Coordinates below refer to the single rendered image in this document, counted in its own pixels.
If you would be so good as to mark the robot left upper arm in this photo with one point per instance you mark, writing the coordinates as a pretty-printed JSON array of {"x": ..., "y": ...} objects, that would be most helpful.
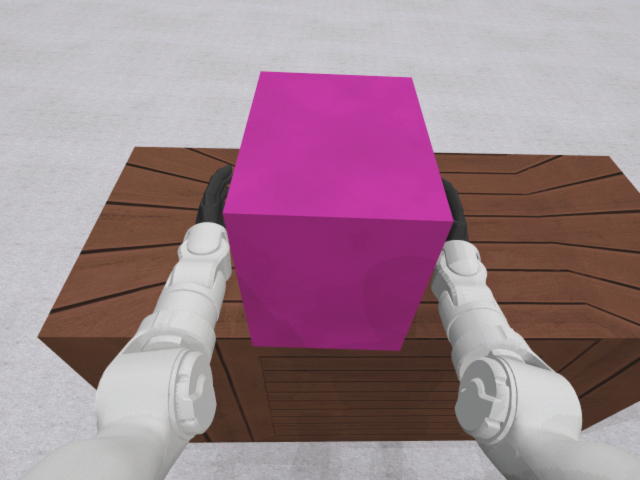
[{"x": 149, "y": 406}]

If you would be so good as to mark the robot right hand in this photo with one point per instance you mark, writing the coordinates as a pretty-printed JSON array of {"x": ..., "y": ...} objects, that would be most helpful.
[{"x": 458, "y": 230}]

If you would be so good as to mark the robot right upper arm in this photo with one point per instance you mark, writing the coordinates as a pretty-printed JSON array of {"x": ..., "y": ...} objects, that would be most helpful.
[{"x": 527, "y": 421}]

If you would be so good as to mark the pedestal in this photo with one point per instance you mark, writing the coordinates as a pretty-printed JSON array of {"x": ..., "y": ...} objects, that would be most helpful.
[{"x": 559, "y": 236}]

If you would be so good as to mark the right robot forearm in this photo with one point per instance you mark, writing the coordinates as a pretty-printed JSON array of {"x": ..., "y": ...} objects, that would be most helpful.
[{"x": 474, "y": 323}]

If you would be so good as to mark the left robot forearm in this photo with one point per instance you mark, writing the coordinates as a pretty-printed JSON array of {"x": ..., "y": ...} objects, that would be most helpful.
[{"x": 190, "y": 302}]

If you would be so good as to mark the robot left hand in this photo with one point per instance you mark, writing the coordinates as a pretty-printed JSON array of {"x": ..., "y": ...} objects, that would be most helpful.
[{"x": 212, "y": 204}]

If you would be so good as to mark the carton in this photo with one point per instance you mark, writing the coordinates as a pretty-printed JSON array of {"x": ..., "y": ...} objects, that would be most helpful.
[{"x": 336, "y": 213}]

